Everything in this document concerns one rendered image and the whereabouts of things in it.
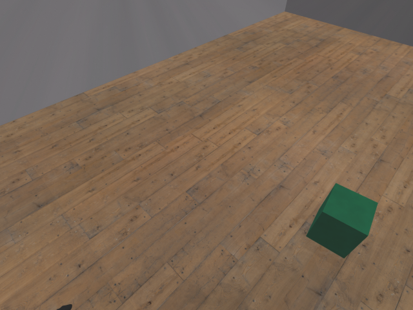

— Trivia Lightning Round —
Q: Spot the carton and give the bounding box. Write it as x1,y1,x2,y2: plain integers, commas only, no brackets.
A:
306,183,378,258

